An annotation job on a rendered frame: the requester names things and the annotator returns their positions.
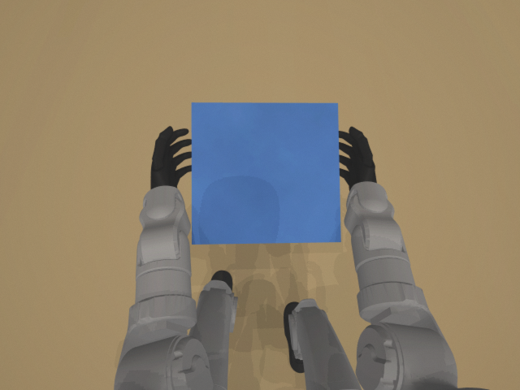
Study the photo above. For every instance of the robot left hand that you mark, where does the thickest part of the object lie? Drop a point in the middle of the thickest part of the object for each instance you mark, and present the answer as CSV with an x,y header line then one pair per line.
x,y
163,168

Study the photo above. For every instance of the robot left upper arm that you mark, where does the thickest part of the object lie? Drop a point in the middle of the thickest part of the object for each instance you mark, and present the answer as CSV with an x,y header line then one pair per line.
x,y
175,363

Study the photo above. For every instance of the right robot thigh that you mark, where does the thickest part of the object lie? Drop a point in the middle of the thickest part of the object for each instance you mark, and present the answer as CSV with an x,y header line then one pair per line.
x,y
326,365

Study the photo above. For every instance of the robot right forearm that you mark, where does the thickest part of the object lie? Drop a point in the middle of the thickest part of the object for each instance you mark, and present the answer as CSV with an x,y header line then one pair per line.
x,y
388,293

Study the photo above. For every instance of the left robot shin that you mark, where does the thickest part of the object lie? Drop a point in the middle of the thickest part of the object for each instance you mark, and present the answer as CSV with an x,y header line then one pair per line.
x,y
215,284

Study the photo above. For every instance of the robot left forearm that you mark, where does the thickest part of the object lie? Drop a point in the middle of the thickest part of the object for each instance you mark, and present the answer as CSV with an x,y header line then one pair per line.
x,y
163,306

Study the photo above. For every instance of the robot right hand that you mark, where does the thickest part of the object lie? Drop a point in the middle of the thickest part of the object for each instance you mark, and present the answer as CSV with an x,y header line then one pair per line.
x,y
360,164

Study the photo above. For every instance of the carton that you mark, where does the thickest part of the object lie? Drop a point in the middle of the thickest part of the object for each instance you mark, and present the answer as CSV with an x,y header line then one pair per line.
x,y
265,173

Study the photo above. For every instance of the robot right upper arm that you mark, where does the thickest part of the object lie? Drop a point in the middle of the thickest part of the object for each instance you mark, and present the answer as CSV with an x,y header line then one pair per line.
x,y
399,357

